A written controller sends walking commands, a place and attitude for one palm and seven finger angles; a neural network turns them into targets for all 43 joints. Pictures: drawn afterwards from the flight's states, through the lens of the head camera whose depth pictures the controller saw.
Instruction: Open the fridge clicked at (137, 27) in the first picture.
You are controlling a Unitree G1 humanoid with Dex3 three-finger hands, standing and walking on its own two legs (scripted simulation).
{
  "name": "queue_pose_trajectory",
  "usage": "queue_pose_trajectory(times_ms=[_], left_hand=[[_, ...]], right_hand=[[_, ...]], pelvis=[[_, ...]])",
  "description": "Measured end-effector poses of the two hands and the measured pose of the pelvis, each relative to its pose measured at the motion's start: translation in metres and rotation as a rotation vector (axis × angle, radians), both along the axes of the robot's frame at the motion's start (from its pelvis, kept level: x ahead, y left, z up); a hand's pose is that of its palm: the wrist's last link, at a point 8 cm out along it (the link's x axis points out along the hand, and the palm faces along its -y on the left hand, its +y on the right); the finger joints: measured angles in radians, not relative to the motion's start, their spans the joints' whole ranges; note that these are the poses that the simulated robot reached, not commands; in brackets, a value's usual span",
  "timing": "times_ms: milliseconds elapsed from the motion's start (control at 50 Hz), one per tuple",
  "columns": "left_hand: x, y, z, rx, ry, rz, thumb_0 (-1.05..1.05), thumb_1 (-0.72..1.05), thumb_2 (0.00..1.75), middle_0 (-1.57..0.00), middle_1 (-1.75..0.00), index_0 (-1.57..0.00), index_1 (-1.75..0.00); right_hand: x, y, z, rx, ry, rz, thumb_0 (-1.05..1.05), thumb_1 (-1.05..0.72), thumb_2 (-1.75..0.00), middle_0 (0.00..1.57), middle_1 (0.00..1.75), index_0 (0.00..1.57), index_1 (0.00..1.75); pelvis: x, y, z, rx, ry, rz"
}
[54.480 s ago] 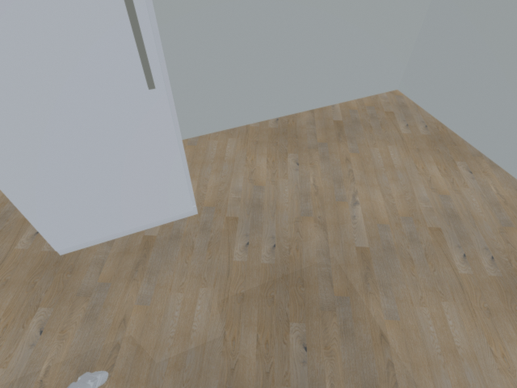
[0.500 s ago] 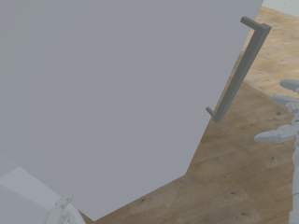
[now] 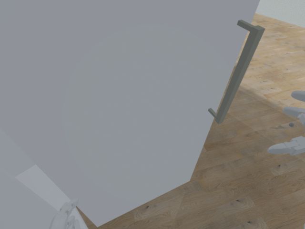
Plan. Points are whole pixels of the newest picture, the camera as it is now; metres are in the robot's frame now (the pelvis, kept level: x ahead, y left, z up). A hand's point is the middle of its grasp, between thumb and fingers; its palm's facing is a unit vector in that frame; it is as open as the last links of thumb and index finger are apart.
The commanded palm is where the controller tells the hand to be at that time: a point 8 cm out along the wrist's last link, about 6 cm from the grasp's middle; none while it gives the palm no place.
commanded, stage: slip the hand off the handle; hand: right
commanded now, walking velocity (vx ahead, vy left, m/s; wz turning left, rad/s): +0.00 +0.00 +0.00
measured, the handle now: (228, 80) +0.48 -0.20 +0.16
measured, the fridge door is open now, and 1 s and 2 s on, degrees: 106 106 106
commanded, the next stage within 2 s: draw the hand back to the body in 0.48 s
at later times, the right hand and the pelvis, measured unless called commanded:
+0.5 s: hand out of the picture +0.26 -0.31 +0.15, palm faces +0.36 +0.91 -0.19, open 14.7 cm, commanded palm +0.22 -0.34 +0.16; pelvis +0.00 +0.02 +0.00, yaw -1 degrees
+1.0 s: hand out of the picture +0.23 -0.29 +0.16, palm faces +0.10 +0.99 -0.11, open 14.7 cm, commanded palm +0.19 -0.33 +0.17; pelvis +0.00 +0.01 +0.00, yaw -1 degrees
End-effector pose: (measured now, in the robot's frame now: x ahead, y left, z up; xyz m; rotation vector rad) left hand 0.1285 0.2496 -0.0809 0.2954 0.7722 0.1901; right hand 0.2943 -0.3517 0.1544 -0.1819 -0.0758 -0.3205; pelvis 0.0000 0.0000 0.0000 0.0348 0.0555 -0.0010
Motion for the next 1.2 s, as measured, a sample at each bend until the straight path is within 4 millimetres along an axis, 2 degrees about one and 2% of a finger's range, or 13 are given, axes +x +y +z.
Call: queue_pose_trajectory(times_ms=[100, 240, 420, 500, 620, 720, 840, 960, 1040, 1120, 1200], left_hand=[[0.013, 0.002, 0.004, 0.002, -0.038, -0.018, 0.01, 0.90, 0.90, -0.20, -0.30, -0.21, -0.30], [0.041, -0.003, 0.010, -0.033, -0.117, -0.050, 0.01, 0.90, 0.90, -0.20, -0.30, -0.21, -0.30], [0.040, 0.002, 0.007, -0.030, -0.121, -0.076, 0.01, 0.90, 0.90, -0.20, -0.30, -0.23, -0.31], [0.040, 0.003, 0.006, -0.023, -0.129, -0.084, 0.01, 0.90, 0.90, -0.20, -0.30, -0.24, -0.32], [0.039, 0.003, 0.005, -0.029, -0.141, -0.081, 0.01, 0.90, 0.90, -0.20, -0.30, -0.24, -0.32], [0.039, 0.002, 0.006, -0.047, -0.152, -0.058, 0.01, 0.90, 0.90, -0.20, -0.30, -0.24, -0.32], [0.037, 0.000, 0.013, -0.067, -0.199, -0.055, 0.01, 0.90, 0.90, -0.20, -0.30, -0.24, -0.32], [0.038, -0.004, 0.016, -0.064, -0.214, -0.069, 0.01, 0.90, 0.90, -0.20, -0.30, -0.22, -0.31], [0.041, -0.010, 0.018, -0.051, -0.220, -0.085, 0.02, 0.90, 0.90, -0.20, -0.30, -0.21, -0.30], [0.044, -0.018, 0.022, -0.049, -0.238, -0.097, 0.02, 0.90, 0.90, -0.20, -0.30, -0.20, -0.30], [0.048, -0.030, 0.026, -0.057, -0.239, -0.156, 0.02, 0.90, 0.90, -0.20, -0.30, -0.20, -0.30]], right_hand=[[-0.015, 0.003, 0.005, -0.021, -0.021, -0.008, -0.01, 0.55, -0.20, 0.26, 1.15, 0.25, 1.15], [-0.042, 0.007, 0.008, -0.026, -0.008, -0.010, -0.01, 0.55, -0.20, 0.26, 1.15, 0.25, 1.15], [-0.074, 0.001, 0.004, -0.037, 0.015, -0.049, -0.01, 0.55, -0.20, 0.26, 1.15, 0.25, 1.16], [-0.077, -0.001, 0.006, -0.031, 0.001, -0.047, -0.01, 0.55, -0.19, 0.26, 1.15, 0.25, 1.16], [-0.069, 0.007, 0.009, -0.031, -0.005, -0.017, -0.01, 0.55, -0.19, 0.26, 1.15, 0.25, 1.16], [-0.062, 0.011, 0.002, 0.070, 0.064, 0.135, -0.01, 0.55, -0.20, 0.25, 1.15, 0.25, 1.15], [-0.071, 0.012, 0.014, 0.065, 0.063, 0.255, -0.01, 0.55, -0.20, 0.26, 1.15, 0.25, 1.15], [-0.090, 0.006, 0.013, 0.074, 0.060, 0.219, -0.01, 0.55, -0.20, 0.26, 1.15, 0.25, 1.15], [-0.098, 0.011, 0.008, 0.076, 0.071, 0.223, -0.01, 0.55, -0.20, 0.25, 1.15, 0.25, 1.15], [-0.100, 0.017, 0.011, 0.058, 0.052, 0.238, -0.01, 0.52, -0.21, 0.25, 1.13, 0.25, 1.14], [-0.105, 0.019, 0.019, -0.136, 0.020, 0.040, -0.01, 0.44, -0.25, 0.25, 1.09, 0.25, 1.09]], pelvis=[[0.002, 0.004, 0.001, -0.001, -0.007, -0.003], [0.007, 0.011, 0.002, -0.005, -0.012, -0.004], [0.006, 0.021, 0.001, -0.002, -0.014, -0.017], [0.003, 0.024, -0.001, 0.001, -0.016, -0.025], [-0.001, 0.024, -0.002, 0.000, -0.016, -0.026], [0.001, 0.023, 0.000, 0.001, -0.030, -0.021], [0.005, 0.019, 0.000, 0.002, -0.041, -0.009], [0.004, 0.012, -0.001, 0.008, -0.046, -0.016], [0.002, 0.007, -0.001, 0.009, -0.054, -0.026], [0.000, 0.004, 0.000, 0.007, -0.066, -0.029], [-0.001, 0.001, 0.001, 0.011, -0.068, -0.024]])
